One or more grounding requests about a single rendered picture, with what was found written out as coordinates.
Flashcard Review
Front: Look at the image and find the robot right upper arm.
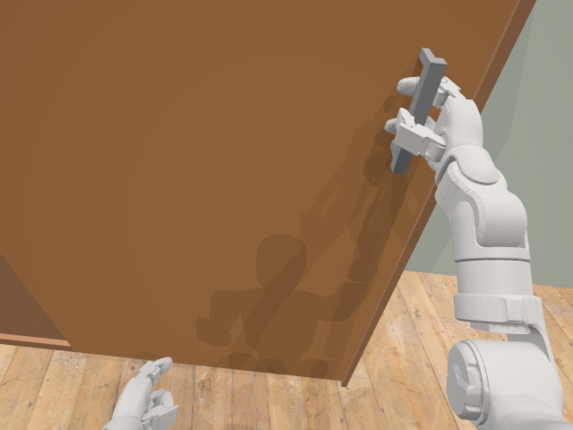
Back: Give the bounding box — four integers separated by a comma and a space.
446, 339, 573, 430

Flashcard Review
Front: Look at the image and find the right robot hand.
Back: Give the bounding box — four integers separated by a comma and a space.
384, 76, 483, 173

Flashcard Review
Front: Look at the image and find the robot right forearm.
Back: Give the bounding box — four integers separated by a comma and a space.
435, 145, 564, 415

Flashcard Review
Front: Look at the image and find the wardrobe door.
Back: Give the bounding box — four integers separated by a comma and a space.
0, 0, 517, 381
0, 254, 66, 340

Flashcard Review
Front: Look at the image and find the handle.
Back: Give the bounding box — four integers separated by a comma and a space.
390, 48, 448, 174

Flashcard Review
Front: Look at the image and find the left robot hand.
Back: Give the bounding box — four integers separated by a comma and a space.
111, 357, 178, 430

